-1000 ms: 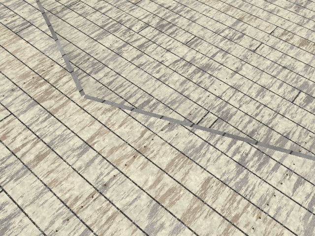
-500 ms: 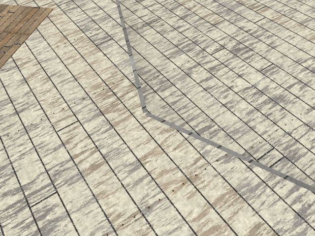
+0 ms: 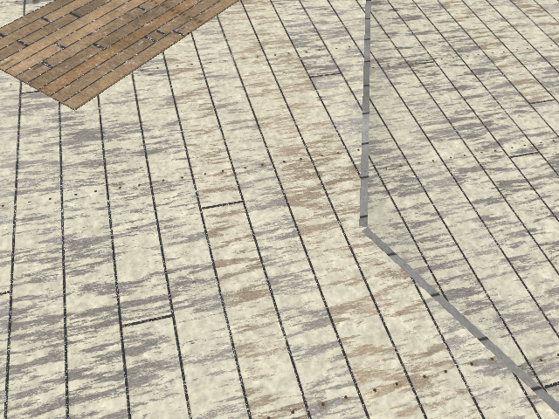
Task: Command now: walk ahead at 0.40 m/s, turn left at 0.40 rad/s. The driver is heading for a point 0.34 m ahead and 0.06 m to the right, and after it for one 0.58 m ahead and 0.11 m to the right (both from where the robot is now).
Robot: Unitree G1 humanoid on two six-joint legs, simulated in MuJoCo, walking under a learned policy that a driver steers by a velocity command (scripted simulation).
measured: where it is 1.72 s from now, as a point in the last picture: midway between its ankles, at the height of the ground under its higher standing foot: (275, 391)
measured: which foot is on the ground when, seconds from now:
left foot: down 0.00-0.38, up 0.40-0.86, down 0.88-1.00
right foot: up 0.00-0.34, down 0.36-0.88, up 0.90-1.00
